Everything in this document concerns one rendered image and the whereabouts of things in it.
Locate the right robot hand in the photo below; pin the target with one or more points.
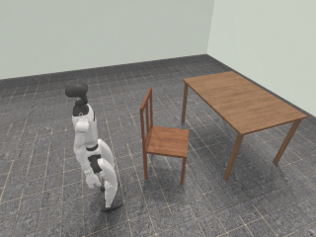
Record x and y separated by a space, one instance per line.
93 180

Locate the table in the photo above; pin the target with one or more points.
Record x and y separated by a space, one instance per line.
246 107

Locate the chair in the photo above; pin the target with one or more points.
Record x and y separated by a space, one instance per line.
161 140

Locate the right robot upper arm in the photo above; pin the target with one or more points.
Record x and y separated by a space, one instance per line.
81 130

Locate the humanoid robot head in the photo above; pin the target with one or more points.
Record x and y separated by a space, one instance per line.
78 90

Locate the right robot thigh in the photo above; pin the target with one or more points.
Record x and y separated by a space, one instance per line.
106 169

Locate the right robot forearm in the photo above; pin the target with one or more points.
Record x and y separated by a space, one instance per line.
82 158

